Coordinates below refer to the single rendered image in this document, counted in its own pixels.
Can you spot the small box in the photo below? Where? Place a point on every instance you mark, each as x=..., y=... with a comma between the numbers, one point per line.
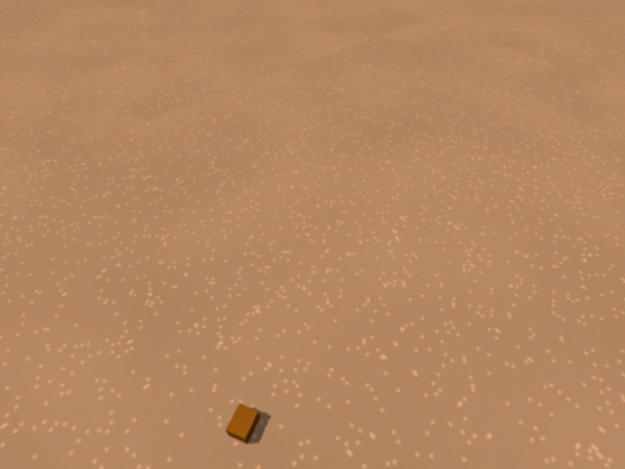
x=243, y=423

